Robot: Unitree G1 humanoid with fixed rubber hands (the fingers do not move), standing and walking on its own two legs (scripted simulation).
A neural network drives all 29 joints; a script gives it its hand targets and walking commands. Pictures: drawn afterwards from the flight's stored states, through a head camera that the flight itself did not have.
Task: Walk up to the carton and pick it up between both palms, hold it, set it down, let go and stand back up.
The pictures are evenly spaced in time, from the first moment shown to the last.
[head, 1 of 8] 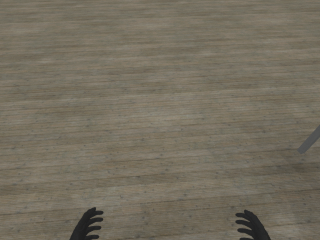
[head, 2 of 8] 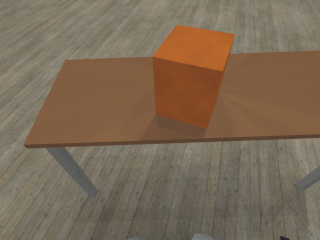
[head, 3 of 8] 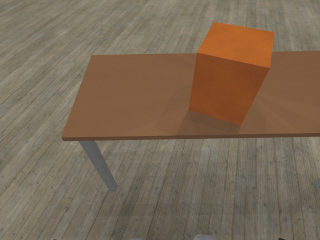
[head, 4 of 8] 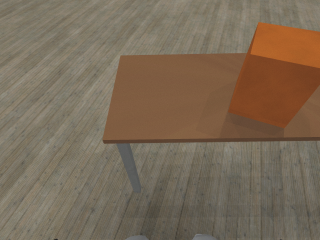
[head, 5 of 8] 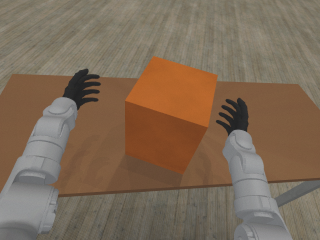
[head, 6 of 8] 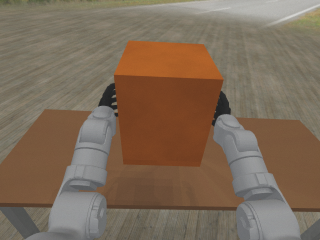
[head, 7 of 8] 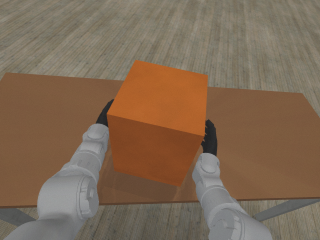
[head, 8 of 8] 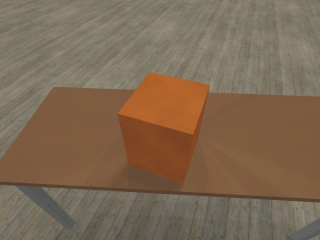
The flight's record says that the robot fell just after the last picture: no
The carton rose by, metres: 0.21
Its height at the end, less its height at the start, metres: +0.00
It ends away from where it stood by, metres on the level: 0.02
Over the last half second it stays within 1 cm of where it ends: yes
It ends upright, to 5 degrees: yes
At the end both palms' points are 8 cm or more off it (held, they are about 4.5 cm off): yes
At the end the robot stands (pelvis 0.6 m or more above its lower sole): yes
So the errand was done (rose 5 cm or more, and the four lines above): yes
